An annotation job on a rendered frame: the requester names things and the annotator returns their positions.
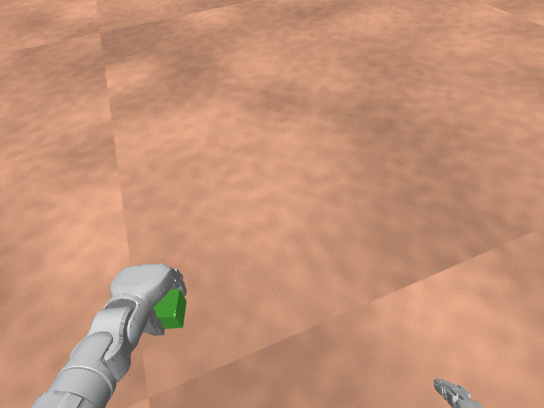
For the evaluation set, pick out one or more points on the right robot hand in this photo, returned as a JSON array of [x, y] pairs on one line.
[[457, 396]]

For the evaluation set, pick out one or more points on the left robot hand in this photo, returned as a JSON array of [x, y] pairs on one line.
[[151, 283]]

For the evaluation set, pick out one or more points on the left robot arm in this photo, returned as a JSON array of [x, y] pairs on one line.
[[99, 361]]

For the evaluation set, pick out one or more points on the small box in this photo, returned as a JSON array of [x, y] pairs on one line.
[[171, 309]]

